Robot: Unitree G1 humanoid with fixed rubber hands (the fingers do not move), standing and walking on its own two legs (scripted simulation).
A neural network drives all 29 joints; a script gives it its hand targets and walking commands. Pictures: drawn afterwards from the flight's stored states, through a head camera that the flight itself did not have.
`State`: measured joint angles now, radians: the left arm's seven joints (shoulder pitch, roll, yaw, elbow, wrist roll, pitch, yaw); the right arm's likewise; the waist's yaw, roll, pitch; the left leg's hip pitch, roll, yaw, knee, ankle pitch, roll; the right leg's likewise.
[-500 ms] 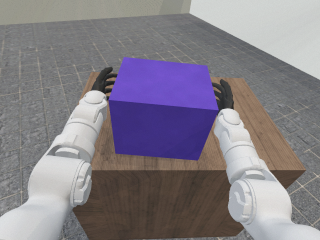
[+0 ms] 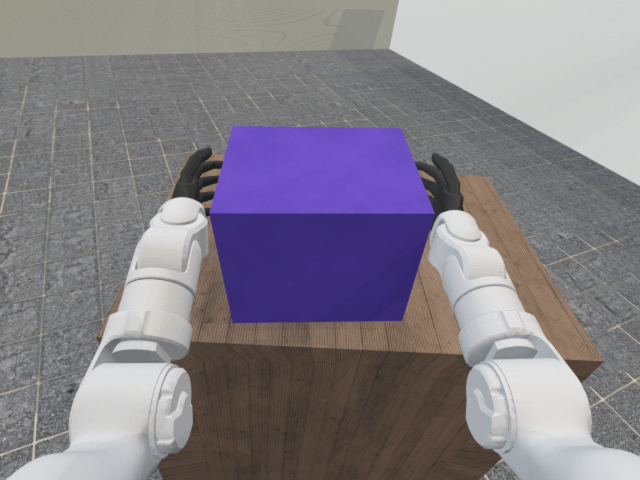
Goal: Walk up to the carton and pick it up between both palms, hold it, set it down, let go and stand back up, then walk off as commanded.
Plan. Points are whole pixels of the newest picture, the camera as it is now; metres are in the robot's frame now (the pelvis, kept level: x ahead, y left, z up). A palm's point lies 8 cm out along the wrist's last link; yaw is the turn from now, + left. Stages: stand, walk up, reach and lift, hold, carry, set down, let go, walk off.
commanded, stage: reach and lift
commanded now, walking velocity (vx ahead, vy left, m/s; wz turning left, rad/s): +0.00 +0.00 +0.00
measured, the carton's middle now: (318, 224) +0.43 +0.00 +0.14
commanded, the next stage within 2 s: hold in 1.38 s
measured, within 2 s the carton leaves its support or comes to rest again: neither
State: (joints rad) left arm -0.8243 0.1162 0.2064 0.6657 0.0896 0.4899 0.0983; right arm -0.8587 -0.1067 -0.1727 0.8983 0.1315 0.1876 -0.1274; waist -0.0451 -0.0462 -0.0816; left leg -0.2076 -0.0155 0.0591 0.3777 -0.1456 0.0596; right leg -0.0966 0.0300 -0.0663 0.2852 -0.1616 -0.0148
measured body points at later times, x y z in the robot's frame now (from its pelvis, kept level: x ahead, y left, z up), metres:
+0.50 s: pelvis -0.01 +0.00 +0.00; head -0.06 +0.02 +0.45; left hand +0.40 +0.16 +0.20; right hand +0.40 -0.17 +0.21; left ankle +0.04 +0.07 -0.75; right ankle +0.00 -0.11 -0.75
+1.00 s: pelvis +0.00 +0.00 +0.00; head -0.05 +0.02 +0.45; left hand +0.40 +0.17 +0.21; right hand +0.41 -0.16 +0.22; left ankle +0.04 +0.07 -0.75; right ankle +0.00 -0.11 -0.75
